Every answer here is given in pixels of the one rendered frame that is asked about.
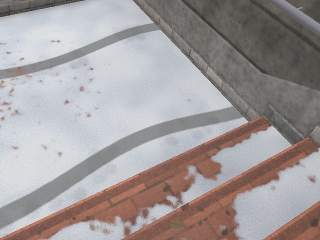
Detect stairs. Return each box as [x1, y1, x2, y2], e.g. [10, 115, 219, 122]
[0, 116, 320, 240]

